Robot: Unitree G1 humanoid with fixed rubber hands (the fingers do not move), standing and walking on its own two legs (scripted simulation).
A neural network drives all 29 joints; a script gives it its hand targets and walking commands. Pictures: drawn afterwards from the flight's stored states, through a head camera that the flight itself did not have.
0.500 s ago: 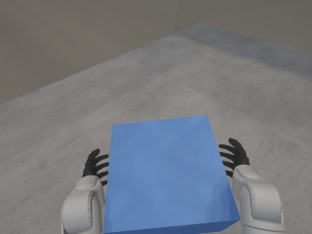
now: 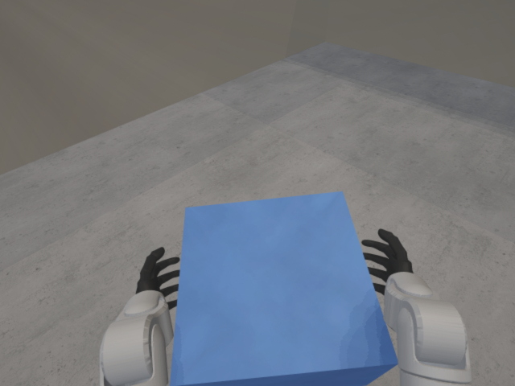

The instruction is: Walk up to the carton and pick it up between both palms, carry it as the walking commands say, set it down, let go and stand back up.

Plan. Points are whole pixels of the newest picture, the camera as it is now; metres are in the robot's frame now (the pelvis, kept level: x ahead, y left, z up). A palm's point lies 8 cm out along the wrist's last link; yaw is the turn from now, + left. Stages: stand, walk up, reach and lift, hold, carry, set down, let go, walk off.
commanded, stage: carry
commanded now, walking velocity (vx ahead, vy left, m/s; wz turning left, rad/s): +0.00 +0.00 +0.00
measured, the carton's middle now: (273, 294) +0.29 +0.00 +0.00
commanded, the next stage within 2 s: none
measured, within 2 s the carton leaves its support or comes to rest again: neither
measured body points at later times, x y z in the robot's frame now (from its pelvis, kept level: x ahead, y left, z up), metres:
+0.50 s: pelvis -0.01 +0.01 -0.01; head -0.02 +0.01 +0.44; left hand +0.25 +0.18 +0.08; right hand +0.25 -0.17 +0.09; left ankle -0.02 +0.11 -0.73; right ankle +0.01 -0.09 -0.73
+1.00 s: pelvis -0.05 +0.02 -0.01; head -0.01 +0.03 +0.44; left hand +0.25 +0.13 +0.06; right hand +0.17 -0.21 +0.09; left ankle -0.07 +0.09 -0.73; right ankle +0.00 -0.10 -0.72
